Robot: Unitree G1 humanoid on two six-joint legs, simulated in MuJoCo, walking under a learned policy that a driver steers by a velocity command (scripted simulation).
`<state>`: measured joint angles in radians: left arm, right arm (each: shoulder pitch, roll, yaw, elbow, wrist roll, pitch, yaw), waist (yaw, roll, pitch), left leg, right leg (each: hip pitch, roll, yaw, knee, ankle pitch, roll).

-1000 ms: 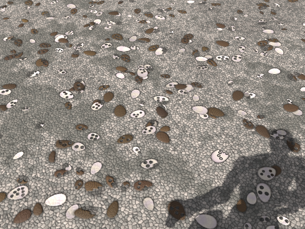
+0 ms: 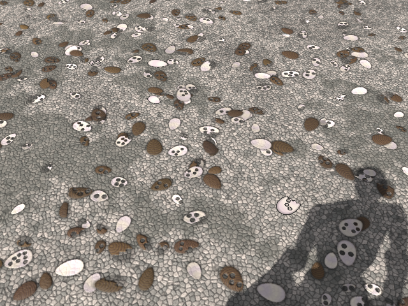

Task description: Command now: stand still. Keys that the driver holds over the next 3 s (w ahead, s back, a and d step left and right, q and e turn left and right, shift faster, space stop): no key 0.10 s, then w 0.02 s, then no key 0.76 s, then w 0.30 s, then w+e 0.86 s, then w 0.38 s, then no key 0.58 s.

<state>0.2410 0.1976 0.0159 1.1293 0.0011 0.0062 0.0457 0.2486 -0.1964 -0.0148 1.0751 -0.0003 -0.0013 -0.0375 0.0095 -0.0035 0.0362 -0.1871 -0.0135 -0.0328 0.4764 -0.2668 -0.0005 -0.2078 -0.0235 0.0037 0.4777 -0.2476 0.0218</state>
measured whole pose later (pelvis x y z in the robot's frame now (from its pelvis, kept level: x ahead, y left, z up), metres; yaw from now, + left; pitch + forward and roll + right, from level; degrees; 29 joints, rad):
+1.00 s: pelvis +0.01 -0.01 -0.01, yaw +0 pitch -1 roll +0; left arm 0.34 0.17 0.02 1.11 -0.01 -0.01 0.05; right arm 0.33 -0.17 -0.01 1.11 0.01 -0.01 -0.05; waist 0.00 0.00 0.01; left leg -0.22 -0.01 -0.04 0.57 -0.40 0.01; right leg -0.24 -0.01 0.00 0.57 -0.38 -0.01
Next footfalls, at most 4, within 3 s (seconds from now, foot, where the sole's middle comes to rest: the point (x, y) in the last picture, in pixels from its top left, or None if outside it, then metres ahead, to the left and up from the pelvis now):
1.60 right None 0.41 -0.11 -0.78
2.10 left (218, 247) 0.72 -0.01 -0.78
2.56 right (311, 224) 0.82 -0.36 -0.78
2.90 left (250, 201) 0.92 -0.14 -0.78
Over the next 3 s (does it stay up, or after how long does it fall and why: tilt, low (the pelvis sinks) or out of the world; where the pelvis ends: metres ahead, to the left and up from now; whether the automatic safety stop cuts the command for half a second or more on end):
stays up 0.80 -0.23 0.00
